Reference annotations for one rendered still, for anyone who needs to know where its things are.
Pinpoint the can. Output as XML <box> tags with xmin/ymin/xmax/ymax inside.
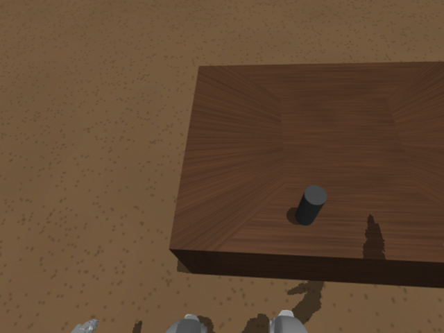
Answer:
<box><xmin>295</xmin><ymin>185</ymin><xmax>327</xmax><ymax>225</ymax></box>

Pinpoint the left robot hand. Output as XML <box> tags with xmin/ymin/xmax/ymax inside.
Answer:
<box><xmin>71</xmin><ymin>318</ymin><xmax>99</xmax><ymax>333</ymax></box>

